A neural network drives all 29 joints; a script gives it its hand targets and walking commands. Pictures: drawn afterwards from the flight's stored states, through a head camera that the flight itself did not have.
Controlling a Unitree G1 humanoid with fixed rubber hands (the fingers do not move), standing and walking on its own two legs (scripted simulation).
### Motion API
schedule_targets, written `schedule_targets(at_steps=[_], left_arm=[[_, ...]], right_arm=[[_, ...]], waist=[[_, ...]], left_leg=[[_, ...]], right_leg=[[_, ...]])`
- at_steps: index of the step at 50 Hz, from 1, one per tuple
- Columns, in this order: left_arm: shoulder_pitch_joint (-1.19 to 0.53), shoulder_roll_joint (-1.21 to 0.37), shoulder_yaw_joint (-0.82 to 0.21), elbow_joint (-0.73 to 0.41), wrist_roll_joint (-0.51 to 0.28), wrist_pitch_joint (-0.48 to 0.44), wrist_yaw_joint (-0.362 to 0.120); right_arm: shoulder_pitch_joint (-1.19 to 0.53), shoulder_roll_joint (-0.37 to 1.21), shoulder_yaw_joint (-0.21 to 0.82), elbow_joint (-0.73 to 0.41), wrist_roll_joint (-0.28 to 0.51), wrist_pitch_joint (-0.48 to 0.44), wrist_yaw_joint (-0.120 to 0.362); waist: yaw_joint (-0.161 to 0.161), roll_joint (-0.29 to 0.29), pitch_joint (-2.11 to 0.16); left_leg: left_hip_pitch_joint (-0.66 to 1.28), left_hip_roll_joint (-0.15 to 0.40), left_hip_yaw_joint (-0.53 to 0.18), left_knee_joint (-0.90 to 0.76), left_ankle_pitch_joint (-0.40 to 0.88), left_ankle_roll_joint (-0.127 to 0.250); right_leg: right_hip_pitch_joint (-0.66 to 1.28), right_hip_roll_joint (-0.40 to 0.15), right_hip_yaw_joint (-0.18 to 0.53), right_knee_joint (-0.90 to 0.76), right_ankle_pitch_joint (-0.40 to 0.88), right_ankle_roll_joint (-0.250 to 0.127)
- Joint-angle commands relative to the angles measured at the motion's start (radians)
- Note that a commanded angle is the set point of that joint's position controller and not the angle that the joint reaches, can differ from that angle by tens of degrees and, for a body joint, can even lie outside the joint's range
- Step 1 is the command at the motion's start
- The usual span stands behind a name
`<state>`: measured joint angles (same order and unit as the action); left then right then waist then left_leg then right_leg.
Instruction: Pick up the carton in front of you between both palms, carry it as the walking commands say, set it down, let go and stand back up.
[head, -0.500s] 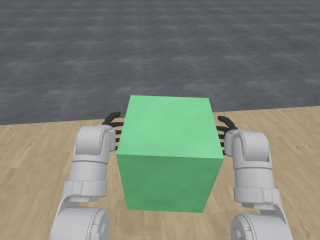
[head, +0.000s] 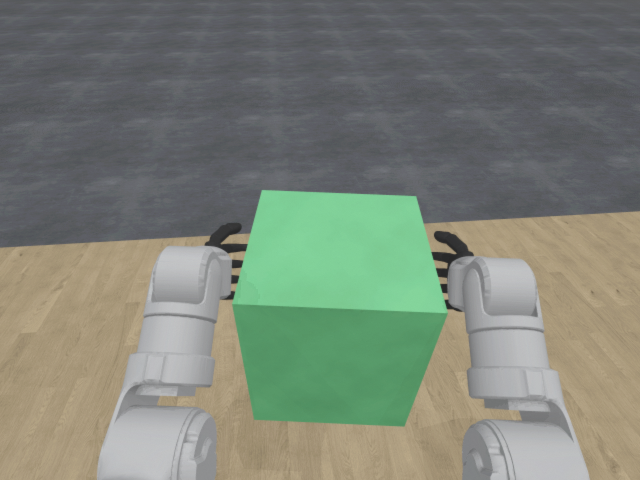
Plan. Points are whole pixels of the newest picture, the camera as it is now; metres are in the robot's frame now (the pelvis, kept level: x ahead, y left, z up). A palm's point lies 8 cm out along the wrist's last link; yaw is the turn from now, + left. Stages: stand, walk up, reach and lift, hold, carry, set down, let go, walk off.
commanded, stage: carry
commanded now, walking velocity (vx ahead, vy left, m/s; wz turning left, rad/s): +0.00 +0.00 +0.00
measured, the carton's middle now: (333, 309) +0.36 +0.00 +0.05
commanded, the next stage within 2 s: none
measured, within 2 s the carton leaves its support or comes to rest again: neither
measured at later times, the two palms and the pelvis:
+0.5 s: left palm (212, 268) +0.35 +0.16 +0.13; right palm (456, 278) +0.35 -0.14 +0.13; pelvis +0.00 +0.00 +0.00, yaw +0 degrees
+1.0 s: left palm (237, 216) +0.48 +0.15 +0.11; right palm (432, 214) +0.50 -0.14 +0.11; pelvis +0.14 +0.00 -0.01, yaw -1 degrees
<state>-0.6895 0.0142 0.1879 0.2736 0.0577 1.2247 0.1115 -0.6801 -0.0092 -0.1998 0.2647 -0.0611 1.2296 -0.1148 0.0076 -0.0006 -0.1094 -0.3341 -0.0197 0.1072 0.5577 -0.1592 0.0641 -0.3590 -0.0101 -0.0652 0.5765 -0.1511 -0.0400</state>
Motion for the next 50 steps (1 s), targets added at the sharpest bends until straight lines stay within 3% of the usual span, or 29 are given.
schedule_targets(at_steps=[1,22,25,27,28,29,31,33,35,36,37,38,39,40,42,43,46,50], left_arm=[[-0.735,-1.131,-0.522,-0.141,-0.421,-0.03,-0.215],[-0.73,-1.13,-0.534,-0.149,-0.418,-0.026,-0.218],[-0.733,-1.132,-0.536,-0.149,-0.42,-0.026,-0.218],[-0.746,-1.133,-0.535,-0.145,-0.42,-0.026,-0.219],[-0.752,-1.133,-0.534,-0.137,-0.42,-0.027,-0.22],[-0.751,-1.132,-0.531,-0.126,-0.42,-0.027,-0.22],[-0.745,-1.13,-0.526,-0.11,-0.419,-0.028,-0.219],[-0.727,-1.128,-0.515,-0.098,-0.417,-0.028,-0.218],[-0.713,-1.126,-0.503,-0.096,-0.408,-0.029,-0.214],[-0.705,-1.125,-0.497,-0.094,-0.402,-0.03,-0.212],[-0.682,-1.112,-0.487,-0.086,-0.392,-0.031,-0.211],[-0.649,-1.089,-0.473,-0.065,-0.383,-0.031,-0.209],[-0.637,-1.082,-0.466,-0.06,-0.376,-0.032,-0.209],[-0.655,-1.085,-0.467,-0.068,-0.376,-0.035,-0.207],[-0.717,-1.098,-0.498,-0.143,-0.397,-0.045,-0.206],[-0.769,-1.113,-0.526,-0.195,-0.418,-0.051,-0.205],[-0.864,-1.136,-0.585,-0.314,-0.475,-0.052,-0.197],[-0.756,-1.133,-0.599,-0.281,-0.474,-0.033,-0.199]], right_arm=[[-0.748,1.112,0.524,-0.143,0.414,-0.034,0.215],[-0.749,1.112,0.537,-0.152,0.419,-0.03,0.224],[-0.756,1.11,0.536,-0.151,0.416,-0.03,0.225],[-0.749,1.104,0.53,-0.138,0.413,-0.029,0.224],[-0.754,1.101,0.526,-0.133,0.411,-0.03,0.224],[-0.758,1.098,0.524,-0.128,0.41,-0.031,0.224],[-0.76,1.095,0.524,-0.132,0.413,-0.035,0.223],[-0.771,1.098,0.532,-0.146,0.422,-0.039,0.218],[-0.786,1.112,0.541,-0.157,0.435,-0.039,0.217],[-0.787,1.119,0.545,-0.157,0.442,-0.038,0.217],[-0.787,1.127,0.545,-0.152,0.445,-0.037,0.219],[-0.77,1.131,0.537,-0.129,0.444,-0.035,0.221],[-0.768,1.125,0.528,-0.105,0.437,-0.036,0.222],[-0.76,1.134,0.528,-0.075,0.428,-0.036,0.225],[-0.749,1.154,0.528,-0.072,0.43,-0.045,0.227],[-0.76,1.157,0.531,-0.093,0.434,-0.048,0.224],[-0.792,1.149,0.546,-0.179,0.445,-0.046,0.201],[-0.694,1.1,0.535,-0.178,0.407,-0.028,0.182]], waist=[[-0.003,0.006,-0.362],[-0.005,0.009,-0.359],[-0.002,0.03,-0.347],[-0.02,0.077,-0.287],[-0.033,0.102,-0.243],[-0.044,0.122,-0.208],[-0.054,0.128,-0.213],[-0.044,0.122,-0.271],[-0.029,0.093,-0.313],[-0.017,0.056,-0.331],[0.004,-0.046,-0.342],[0.026,-0.183,-0.309],[0.053,-0.226,-0.271],[0.075,-0.199,-0.244],[0.081,-0.114,-0.256],[0.074,-0.107,-0.266],[0.064,-0.13,-0.266],[0.067,-0.15,-0.281]], left_leg=[[0.14,0.178,-0.159,-0.074,0.242,0.021],[0.147,0.184,-0.16,-0.076,0.252,0.024],[0.126,0.179,-0.179,-0.132,-0.049,0.047],[0.121,0.216,-0.27,-0.212,-0.352,0.087],[0.14,0.254,-0.333,-0.253,-0.432,0.11],[0.17,0.292,-0.383,-0.266,-0.437,0.135],[0.219,0.313,-0.404,-0.245,-0.296,0.158],[0.245,0.288,-0.337,-0.172,-0.111,0.146],[0.183,0.235,-0.229,-0.085,-0.039,0.106],[0.095,0.2,-0.178,-0.015,-0.048,0.077],[-0.051,0.138,-0.106,0.132,-0.089,0.033],[-0.273,0.05,-0.019,0.291,-0.207,-0.013],[-0.473,0.017,-0.034,0.385,-0.456,-0.025],[-0.576,0.032,-0.072,0.465,-0.512,-0.022],[-0.624,0.071,-0.101,0.501,-0.403,-0.024],[-0.599,0.076,-0.099,0.471,-0.335,-0.03],[-0.423,0.063,-0.065,0.335,-0.152,-0.049],[-0.203,0.012,-0.002,0.059,0.047,-0.041]], right_leg=[[0.127,-0.127,0.121,-0.047,0.156,-0.032],[0.131,-0.127,0.113,-0.043,0.141,-0.029],[0.102,-0.09,0.081,-0.03,-0.111,-0.034],[-0.006,-0.038,0.034,0.041,-0.302,-0.034],[-0.087,-0.013,0.0,0.09,-0.324,-0.029],[-0.154,0.0,-0.025,0.109,-0.321,-0.024],[-0.19,0.003,-0.024,0.102,-0.286,-0.026],[-0.121,0.022,-0.051,0.036,-0.237,-0.026],[0.029,0.024,-0.057,-0.044,-0.197,-0.035],[0.145,-0.005,0.001,-0.067,-0.205,-0.055],[0.272,-0.098,0.162,-0.104,-0.22,-0.103],[0.403,-0.258,0.395,-0.145,-0.081,-0.173],[0.503,-0.345,0.515,-0.138,0.1,-0.25],[0.547,-0.378,0.572,-0.122,0.246,-0.285],[0.565,-0.355,0.512,-0.118,0.229,-0.249],[0.542,-0.329,0.461,-0.126,0.197,-0.217],[0.391,-0.257,0.29,-0.165,0.198,-0.164],[0.34,-0.182,0.123,-0.098,0.357,-0.101]])
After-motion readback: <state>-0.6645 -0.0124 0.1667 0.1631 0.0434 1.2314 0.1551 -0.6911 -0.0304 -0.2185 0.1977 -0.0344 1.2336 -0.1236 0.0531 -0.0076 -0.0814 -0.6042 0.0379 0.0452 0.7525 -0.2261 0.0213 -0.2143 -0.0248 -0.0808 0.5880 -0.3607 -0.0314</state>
